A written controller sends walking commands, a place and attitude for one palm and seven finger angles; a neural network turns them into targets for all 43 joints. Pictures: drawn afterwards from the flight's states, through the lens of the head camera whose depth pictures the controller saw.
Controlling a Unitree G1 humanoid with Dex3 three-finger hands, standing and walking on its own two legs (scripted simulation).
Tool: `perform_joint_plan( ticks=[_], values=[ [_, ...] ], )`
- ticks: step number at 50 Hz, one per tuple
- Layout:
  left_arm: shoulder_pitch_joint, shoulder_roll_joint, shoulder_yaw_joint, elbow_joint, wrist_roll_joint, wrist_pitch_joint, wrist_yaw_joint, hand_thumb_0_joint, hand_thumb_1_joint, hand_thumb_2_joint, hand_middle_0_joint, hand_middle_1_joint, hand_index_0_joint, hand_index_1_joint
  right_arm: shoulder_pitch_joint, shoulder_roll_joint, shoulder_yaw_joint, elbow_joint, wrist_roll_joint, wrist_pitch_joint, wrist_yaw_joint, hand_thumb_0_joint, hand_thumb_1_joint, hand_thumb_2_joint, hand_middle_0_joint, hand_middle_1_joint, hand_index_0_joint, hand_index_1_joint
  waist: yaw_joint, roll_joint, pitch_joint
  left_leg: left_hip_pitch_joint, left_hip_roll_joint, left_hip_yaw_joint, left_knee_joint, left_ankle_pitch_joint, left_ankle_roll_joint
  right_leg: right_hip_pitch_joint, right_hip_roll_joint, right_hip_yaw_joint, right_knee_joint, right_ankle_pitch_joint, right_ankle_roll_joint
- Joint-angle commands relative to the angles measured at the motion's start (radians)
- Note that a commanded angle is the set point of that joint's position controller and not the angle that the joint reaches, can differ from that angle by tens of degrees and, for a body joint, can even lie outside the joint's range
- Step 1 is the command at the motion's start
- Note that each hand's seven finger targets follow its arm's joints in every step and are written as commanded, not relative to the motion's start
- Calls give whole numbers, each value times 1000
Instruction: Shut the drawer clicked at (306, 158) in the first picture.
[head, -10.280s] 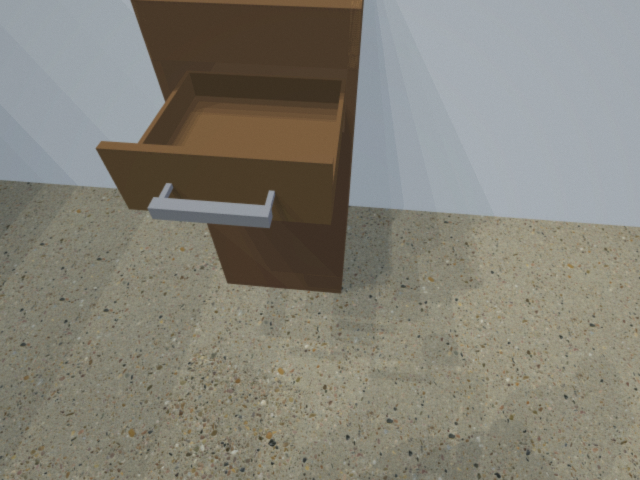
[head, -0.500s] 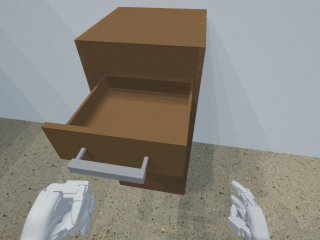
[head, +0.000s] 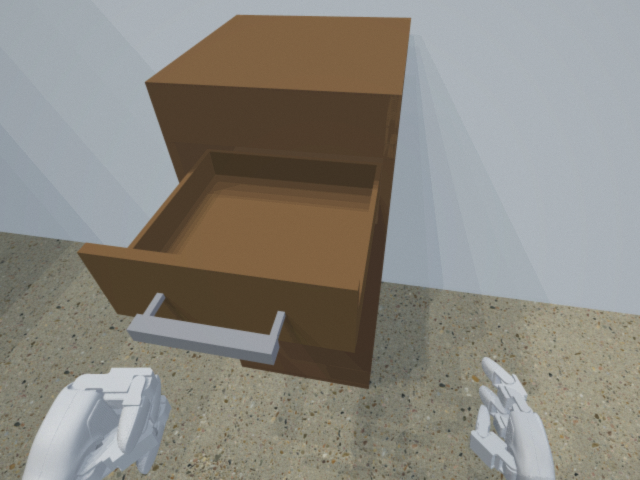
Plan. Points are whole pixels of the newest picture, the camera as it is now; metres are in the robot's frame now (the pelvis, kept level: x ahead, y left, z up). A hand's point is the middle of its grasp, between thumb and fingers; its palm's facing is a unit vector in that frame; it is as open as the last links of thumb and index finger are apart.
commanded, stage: bring the fist close to the handle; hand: left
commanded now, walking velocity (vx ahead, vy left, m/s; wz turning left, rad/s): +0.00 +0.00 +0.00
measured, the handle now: (210, 323) +0.30 +0.19 +0.04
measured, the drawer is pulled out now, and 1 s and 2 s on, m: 0.30 0.30 0.28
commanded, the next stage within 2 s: push the drawer shut in 1.26 s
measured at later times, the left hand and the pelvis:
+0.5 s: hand (193, 413) +0.17 +0.16 +0.08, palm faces -0.07 -1.00 -0.05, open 3.3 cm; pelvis +0.00 +0.02 -0.01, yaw +0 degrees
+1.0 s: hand (213, 399) +0.20 +0.15 +0.04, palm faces -0.08 -1.00 -0.04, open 3.3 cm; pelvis +0.00 +0.02 -0.03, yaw -1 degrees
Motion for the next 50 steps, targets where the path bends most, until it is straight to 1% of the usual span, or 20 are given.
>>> perform_joint_plan(
  ticks=[1,3,7,8,9,11,17,18,22,26,28,31,34,36,39,41,44,46,48,50],
  values=[
    [-54,112,65,-165,9,-67,10,0,900,900,-1400,-1600,-1400,-1600,-140,-97,-46,-167,-9,-62,1,0,-900,-900,200,300,200,300,-14,-57,26,16,-54,-3,-82,122,47,-76,-19,139,-190,78,42],
    [-58,92,51,-164,18,-79,19,0,900,900,-1400,-1600,-1400,-1600,-128,-94,-49,-168,-15,-55,4,0,-900,-900,200,300,200,300,-16,-73,3,18,-54,-1,-84,141,48,-69,-21,121,-167,103,41],
    [-49,83,55,-138,24,-97,29,0,900,900,-1400,-1600,-1400,-1600,-122,-93,-55,-163,-21,-38,11,0,-900,-900,200,300,200,300,-14,-53,-33,13,-55,1,-76,182,46,-59,-16,98,-126,186,38],
    [-49,60,31,-122,23,-98,27,0,900,900,-1400,-1600,-1400,-1600,-122,-93,-55,-166,-23,-35,13,0,-900,-900,200,300,200,300,-20,-63,-26,3,-55,1,-71,182,47,-67,-17,98,-121,197,40],
    [-60,70,43,-109,21,-102,29,0,900,900,-1400,-1600,-1400,-1600,-117,-95,-59,-162,-22,-29,13,0,-900,-900,200,300,200,300,-22,-82,-30,-4,-55,0,-68,184,47,-70,-16,94,-115,205,42],
    [-64,63,31,-103,27,-112,28,0,900,900,-1400,-1600,-1400,-1600,-121,-98,-61,-163,-26,-23,15,0,-900,-900,200,300,200,300,-23,-68,-35,-10,-56,-1,-61,190,46,-72,-14,92,-103,210,39],
    [-75,21,-42,-110,61,-138,55,0,900,900,-1400,-1600,-1400,-1600,-96,-100,-68,-173,-38,1,30,0,-900,-900,200,300,200,300,-42,-54,-58,-28,-53,-10,-44,194,49,-120,-9,56,-40,208,35],
    [-74,26,-38,-103,64,-143,61,0,900,900,-1400,-1600,-1400,-1600,-91,-101,-73,-174,-39,9,30,0,-900,-900,200,300,200,300,-45,-77,-66,-38,-51,-10,-37,193,48,-124,-9,57,-34,205,36],
    [-90,25,-40,-90,80,-162,89,0,900,900,-1400,-1600,-1400,-1600,-88,-100,-78,-182,-44,42,32,0,-900,-900,200,300,200,300,-48,-66,-84,-63,-49,-10,-21,175,46,-149,-9,53,-6,176,34],
    [-141,18,-56,-51,85,-171,102,0,900,900,-1400,-1600,-1400,-1600,-83,-106,-75,-189,-47,74,29,0,-900,-900,200,300,200,300,-63,-88,-80,-100,-47,-14,-2,141,46,-178,-8,57,8,134,35],
    [-175,-2,-88,-46,86,-175,101,0,900,900,-1400,-1600,-1400,-1600,-77,-107,-70,-202,-46,84,29,0,-900,-900,200,300,200,300,-72,-53,-82,-105,-46,-17,5,122,44,-203,-9,57,20,112,34],
    [-166,16,-63,-11,90,-181,110,0,900,900,-1400,-1600,-1400,-1600,-75,-108,-74,-201,-50,99,28,0,-900,-900,200,300,200,300,-63,-85,-113,-123,-46,-20,18,143,44,-191,-8,58,36,133,32],
    [-164,-2,-86,-11,91,-188,108,0,900,900,-1400,-1600,-1400,-1600,-66,-107,-74,-213,-49,112,33,0,-900,-900,200,300,200,300,-65,-48,-141,-122,-45,-18,32,173,40,-199,-8,53,63,168,30],
    [-185,14,-70,14,98,-191,121,0,900,900,-1400,-1600,-1400,-1600,-62,-109,-76,-208,-52,125,33,0,-900,-900,200,300,200,300,-69,-65,-135,-140,-43,-19,44,172,41,-211,-7,54,70,166,30],
    [-218,-13,-114,5,102,-210,127,0,900,900,-1400,-1600,-1400,-1600,-52,-111,-75,-225,-54,135,36,0,-900,-900,200,300,200,300,-80,-46,-143,-150,-43,-20,61,165,39,-243,-7,54,93,161,30],
    [-231,19,-79,50,114,-215,141,0,900,900,-1400,-1600,-1400,-1600,-50,-115,-77,-215,-57,150,34,0,-900,-900,200,300,200,300,-81,-74,-129,-176,-41,-23,69,147,38,-257,-4,54,99,137,28],
    [-204,7,-79,31,105,-233,141,0,900,900,-1400,-1600,-1400,-1600,-45,-109,-80,-233,-56,163,38,0,-900,-900,200,300,200,300,-66,-50,-190,-174,-43,-16,85,180,37,-239,-6,59,120,173,25],
    [-202,37,-52,17,105,-237,147,0,900,900,-1400,-1600,-1400,-1600,-45,-108,-84,-232,-54,172,36,0,-900,-900,200,300,200,300,-65,-60,-212,-170,-40,-13,90,203,39,-220,-6,62,121,199,26],
    [-180,11,-80,-4,99,-240,144,0,900,900,-1400,-1600,-1400,-1600,-46,-102,-81,-242,-50,177,40,0,-900,-900,200,300,200,300,-67,-26,-206,-167,-39,-11,89,204,37,-227,-7,60,122,201,26],
    [-183,8,-89,1,94,-235,142,0,900,900,-1400,-1600,-1400,-1600,-45,-103,-81,-243,-49,181,40,0,-900,-900,200,300,200,300,-78,-48,-188,-178,-38,-14,93,189,39,-241,-5,60,116,190,29]
  ],
)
